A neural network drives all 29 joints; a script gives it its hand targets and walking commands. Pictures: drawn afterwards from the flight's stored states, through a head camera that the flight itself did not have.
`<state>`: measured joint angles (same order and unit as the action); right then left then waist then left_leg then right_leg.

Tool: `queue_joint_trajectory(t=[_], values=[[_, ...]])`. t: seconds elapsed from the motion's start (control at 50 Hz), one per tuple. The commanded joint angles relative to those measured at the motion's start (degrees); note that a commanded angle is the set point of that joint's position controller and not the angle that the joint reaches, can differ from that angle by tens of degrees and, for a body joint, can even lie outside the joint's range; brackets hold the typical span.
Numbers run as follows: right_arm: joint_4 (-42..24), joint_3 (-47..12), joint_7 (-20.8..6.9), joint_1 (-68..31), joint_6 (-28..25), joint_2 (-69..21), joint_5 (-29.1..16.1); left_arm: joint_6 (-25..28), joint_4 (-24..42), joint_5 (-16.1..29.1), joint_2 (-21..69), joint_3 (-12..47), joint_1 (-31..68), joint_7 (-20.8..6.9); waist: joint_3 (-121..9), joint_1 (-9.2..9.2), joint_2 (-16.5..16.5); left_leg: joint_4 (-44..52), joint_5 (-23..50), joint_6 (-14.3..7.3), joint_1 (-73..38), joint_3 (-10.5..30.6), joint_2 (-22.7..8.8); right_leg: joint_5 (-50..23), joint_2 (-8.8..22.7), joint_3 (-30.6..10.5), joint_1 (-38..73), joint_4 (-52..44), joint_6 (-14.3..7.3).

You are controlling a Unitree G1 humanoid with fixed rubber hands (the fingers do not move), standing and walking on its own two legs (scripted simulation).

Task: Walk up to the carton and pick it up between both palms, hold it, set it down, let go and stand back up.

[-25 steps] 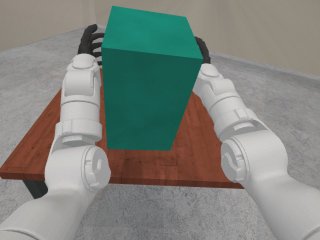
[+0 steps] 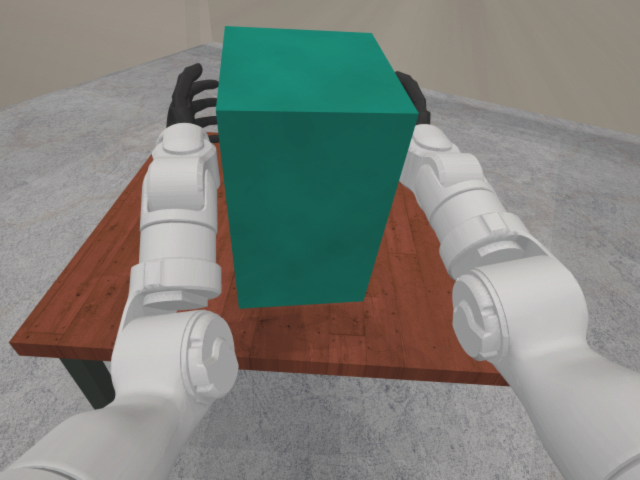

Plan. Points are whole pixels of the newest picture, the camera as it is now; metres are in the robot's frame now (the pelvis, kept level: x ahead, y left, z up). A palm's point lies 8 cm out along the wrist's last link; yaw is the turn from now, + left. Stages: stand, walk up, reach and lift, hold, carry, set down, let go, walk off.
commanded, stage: set down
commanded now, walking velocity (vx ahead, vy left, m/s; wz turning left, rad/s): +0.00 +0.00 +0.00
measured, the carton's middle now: (301, 178) +0.40 +0.02 +0.21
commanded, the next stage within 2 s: none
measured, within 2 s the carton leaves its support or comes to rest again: rests again in 1.98 s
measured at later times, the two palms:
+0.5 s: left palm (192, 166) +0.39 +0.15 +0.24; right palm (403, 161) +0.42 -0.11 +0.23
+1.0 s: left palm (211, 199) +0.39 +0.13 +0.19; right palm (406, 189) +0.43 -0.12 +0.19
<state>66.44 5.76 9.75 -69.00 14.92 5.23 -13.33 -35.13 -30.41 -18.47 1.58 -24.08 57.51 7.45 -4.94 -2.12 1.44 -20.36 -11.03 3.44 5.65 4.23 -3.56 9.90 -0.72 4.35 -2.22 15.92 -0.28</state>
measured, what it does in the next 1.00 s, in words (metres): stands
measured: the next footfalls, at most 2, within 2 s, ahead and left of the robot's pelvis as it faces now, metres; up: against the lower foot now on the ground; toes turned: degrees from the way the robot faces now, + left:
none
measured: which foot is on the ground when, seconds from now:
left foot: down 0.00-1.00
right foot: down 0.00-1.00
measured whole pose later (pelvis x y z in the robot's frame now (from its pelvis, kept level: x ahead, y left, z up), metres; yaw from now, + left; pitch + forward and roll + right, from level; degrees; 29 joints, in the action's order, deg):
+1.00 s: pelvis -0.01 -0.02 +0.00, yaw -1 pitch +1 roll -1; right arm 71.5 11.7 3.6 -64.3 4.0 5.8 -2.4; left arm -23.9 -33.0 -17.0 6.9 -24.3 51.2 11.7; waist -3.0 3.8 0.2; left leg -18.3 -8.2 5.2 11.1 3.6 -5.3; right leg 8.7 -2.4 3.7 -10.0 17.6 -2.3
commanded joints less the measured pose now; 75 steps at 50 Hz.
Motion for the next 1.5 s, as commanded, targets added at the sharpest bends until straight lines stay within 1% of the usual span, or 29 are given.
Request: queue_joint_trajectory(t=[0.0, 0.04, 0.06, 0.18, 0.2, 0.24, 0.26, 0.32, 0.34, 0.38, 0.42, 0.44, 0.46, 0.5, 0.52, 0.54, 0.56, 0.58, 0.6, 0.62, 0.64, 0.72, 0.76, 0.8, 0.88, 0.96, 1.18, 1.32, 1.48], values=[[-15.9, -5.8, -5.7, -40.6, -3.9, -28.5, -2.7, 2.3, 4.6, 6.5, 32.5, 19.7, 37.7, -8.2, -21.8, -1.61, -3.4, -1.7, 24.8, 1.3, -12.4, -4.3, 5.8, -16.3, -4.3, 2.1, 1.9, -1.6, 3.8], [-16.2, -6.5, -5.8, -40.4, -4.3, -28.9, -2.8, 2.7, 6.5, 6.6, 32.7, 20.4, 38.2, -8.1, -22.4, -1.47, -3.8, -2.1, 26.8, 1.7, -13.4, -4.2, 5.8, -17.7, -4.4, 2.6, 2.5, -1.4, 3.8], [-16.3, -6.9, -5.9, -40.6, -4.5, -28.9, -2.9, 2.6, 6.9, 6.2, 32.8, 20.3, 37.9, -7.9, -21.6, -1.00, -4.1, -2.0, 27.3, 1.7, -13.1, -4.3, 5.8, -18.1, -4.4, 2.6, 2.8, -1.2, 3.8], [-21.1, -10.2, -6.2, -41.0, -6.1, -30.5, -3.6, 3.0, 10.9, 7.0, 34.6, 24.0, 36.7, -7.1, -24.5, -0.32, -5.0, -3.1, 29.8, 1.9, -13.3, -4.0, 5.7, -22.5, -4.6, 2.9, 4.1, 0.4, 4.1], [-20.6, -9.8, -6.5, -40.8, -6.1, -29.6, -3.8, 3.0, 11.0, 7.2, 35.2, 24.5, 36.7, -6.8, -24.9, -0.23, -5.7, -3.0, 29.8, 2.3, -14.2, -3.8, 5.5, -20.6, -4.8, 3.1, 2.8, 0.1, 3.6], [-22.0, -10.5, -6.6, -40.8, -6.5, -30.0, -3.8, 3.2, 11.8, 7.8, 35.3, 25.4, 36.6, -6.3, -25.7, -0.19, -5.7, -3.5, 29.7, 2.1, -14.2, -3.9, 5.6, -20.6, -4.7, 2.8, 2.3, 0.1, 3.5], [-23.0, -11.0, -6.7, -41.9, -6.7, -30.1, -3.8, 3.0, 11.2, 7.7, 35.6, 25.3, 36.0, -6.0, -26.5, 0.60, -5.4, -3.5, 28.9, 1.8, -13.8, -3.9, 5.5, -20.0, -4.6, 3.0, 2.3, 0.2, 3.6], [-22.0, -10.6, -7.1, -40.9, -6.7, -29.6, -3.4, 3.2, 11.9, 8.2, 36.0, 26.2, 35.5, -5.3, -27.2, 0.50, -5.4, -3.1, 27.3, 1.7, -14.2, -3.7, 5.3, -18.4, -4.6, 2.8, 1.1, 0.0, 3.4], [-23.1, -10.8, -7.3, -41.5, -7.2, -29.2, -3.5, 3.3, 12.7, 8.6, 36.9, 27.2, 35.5, -4.9, -28.6, 0.67, -6.2, -3.6, 28.5, 2.2, -15.0, -3.5, 5.1, -18.7, -4.8, 3.0, 0.6, 0.1, 3.2], [-21.9, -9.5, -7.6, -40.8, -7.2, -28.9, -2.5, 3.9, 12.9, 9.0, 36.8, 27.6, 36.8, -4.4, -28.7, -0.13, -5.7, -3.4, 27.3, 2.2, -15.1, -3.5, 5.1, -17.2, -4.7, 3.2, -0.8, -0.3, 3.2], [-19.4, -7.3, -8.1, -41.0, -6.9, -27.4, -0.7, 3.7, 9.0, 7.9, 35.7, 24.6, 35.3, -4.3, -24.5, 0.54, -3.8, -1.8, 22.4, 1.3, -13.2, -3.8, 4.9, -12.3, -4.4, 3.2, -2.2, -1.3, 3.2], [-18.0, -6.6, -8.5, -40.0, -6.8, -27.3, 0.1, 3.5, 8.2, 7.2, 34.9, 23.3, 34.2, -4.4, -23.4, 1.36, -3.4, -1.0, 21.0, 0.9, -12.5, -4.0, 4.8, -11.1, -4.2, 3.2, -2.3, -1.4, 3.3], [-16.4, -5.8, -8.8, -38.6, -6.7, -26.9, 0.8, 3.5, 8.0, 6.7, 34.2, 22.3, 33.8, -4.5, -22.6, 1.24, -3.1, -0.5, 19.9, 0.6, -12.3, -4.4, 4.7, -10.5, -4.1, 3.2, -2.4, -1.4, 3.4], [-16.8, -5.0, -9.1, -38.4, -7.4, -26.9, 2.1, 3.7, 7.6, 6.4, 33.5, 21.7, 33.1, -4.9, -23.6, 1.52, -2.3, -0.3, 19.2, 0.3, -11.6, -4.8, 4.8, -11.3, -3.7, 2.9, -1.4, -1.4, 3.7], [-14.5, -4.0, -9.4, -37.8, -7.4, -26.8, 2.8, 4.1, 7.4, 6.0, 33.4, 21.2, 33.9, -4.8, -23.0, 1.60, -2.6, 0.1, 18.5, 0.3, -11.2, -4.8, 4.7, -10.6, -3.6, 3.0, -1.7, -1.2, 3.7], [-13.7, -3.5, -9.6, -37.6, -7.6, -27.0, 3.5, 4.2, 6.1, 5.6, 33.1, 20.4, 33.8, -5.0, -22.1, 1.47, -1.9, 0.4, 17.8, 0.0, -10.5, -5.3, 4.9, -10.6, -3.4, 2.9, -1.4, -1.4, 3.9], [-15.0, -3.5, -9.8, -38.5, -8.3, -27.4, 3.7, 4.6, 6.3, 5.7, 33.5, 20.2, 33.4, -5.1, -23.9, 1.97, -1.4, 0.2, 18.6, -0.2, -10.4, -5.3, 5.0, -12.2, -3.4, 3.0, -0.7, -1.2, 4.1], [-14.2, -3.7, -10.0, -38.5, -8.5, -27.6, 3.9, 4.9, 6.3, 5.6, 33.3, 20.1, 33.6, -5.1, -23.5, 2.12, -2.1, 0.0, 19.3, -0.2, -10.3, -5.4, 5.0, -13.7, -3.2, 2.7, -0.1, -0.9, 4.1], [-11.7, -1.8, -9.9, -33.2, -8.1, -24.9, 6.3, 5.3, -0.4, 4.5, 29.4, 17.5, 27.8, -5.6, -17.0, 1.14, -1.3, 0.8, 18.3, -0.6, -9.0, -5.2, 4.9, -15.6, -3.0, 2.1, 2.3, -0.5, 3.2], [-12.5, -1.2, -10.2, -35.1, -8.7, -25.3, 7.0, 6.3, 0.5, 4.5, 30.4, 16.6, 29.1, -5.9, -18.0, 2.33, -1.1, 1.4, 17.7, -0.6, -7.9, -5.6, 5.0, -15.5, -2.8, 2.2, 2.4, -0.2, 3.2], [-11.8, -1.2, -10.4, -35.6, -9.5, -25.5, 7.0, 7.3, 0.9, 4.3, 31.1, 16.6, 30.3, -5.8, -19.3, 2.78, -1.7, 1.7, 17.5, -0.6, -7.4, -5.7, 5.0, -15.8, -2.8, 2.1, 2.7, -0.1, 3.1], [-13.0, -2.6, -11.1, -39.0, -12.7, -26.6, 6.4, 10.6, 4.2, 5.1, 33.2, 18.2, 34.5, -4.0, -27.1, 4.20, -3.1, -0.7, 24.6, 0.1, -10.5, -5.5, 4.5, -19.4, -3.1, 2.4, 2.7, 0.7, 2.6], [-13.0, -3.3, -11.2, -39.4, -13.5, -26.7, 6.5, 11.8, 4.7, 5.7, 33.5, 19.1, 35.5, -3.0, -28.7, 4.45, -3.0, -1.1, 24.8, 0.1, -10.8, -5.4, 4.3, -19.3, -3.0, 2.4, 1.6, 0.6, 2.6], [-12.0, -3.1, -11.4, -38.8, -13.7, -26.6, 7.2, 12.5, 4.2, 6.1, 33.5, 19.5, 35.7, -2.2, -28.7, 4.69, -2.6, -0.8, 22.9, -0.3, -10.2, -5.5, 4.1, -17.4, -2.8, 2.2, 0.0, 0.3, 2.5], [-9.7, -1.4, -12.3, -37.8, -13.7, -26.4, 9.1, 13.5, 2.1, 6.5, 33.7, 19.4, 35.7, -1.1, -28.6, 5.21, -1.9, 0.2, 18.9, -0.8, -8.9, -5.9, 3.9, -12.7, -2.5, 1.8, -3.0, -0.4, 2.1], [-7.7, 0.4, -13.0, -37.3, -13.9, -26.0, 10.8, 14.4, 0.5, 6.2, 34.2, 18.6, 35.4, -0.3, -29.4, 5.68, -1.4, 0.3, 18.5, -0.9, -8.4, -6.2, 3.7, -11.6, -2.4, 1.6, -4.2, -0.6, 1.9], [-4.7, 2.4, -14.4, -35.1, -15.4, -24.4, 13.0, 16.0, 1.1, 3.8, 33.9, 15.8, 32.8, 0.6, -30.8, 7.32, -0.8, -0.2, 22.4, -0.7, -6.9, -7.0, 3.5, -16.5, -2.6, 1.7, -3.4, 0.6, 1.9], [-5.1, 2.0, -14.7, -34.6, -16.9, -23.7, 13.7, 17.0, 2.4, 3.5, 34.9, 16.3, 31.3, 1.6, -33.4, 8.13, -0.5, -1.1, 25.1, -0.3, -6.5, -7.1, 3.2, -20.1, -2.8, 1.8, -4.0, 1.3, 1.8], [-5.2, 2.1, -14.9, -33.9, -18.0, -23.1, 14.7, 18.3, 3.0, 3.8, 36.6, 17.1, 30.0, 2.7, -37.1, 8.48, -0.1, -2.1, 27.5, 0.0, -6.3, -7.1, 2.8, -22.5, -3.0, 2.0, -5.8, 1.7, 1.5]])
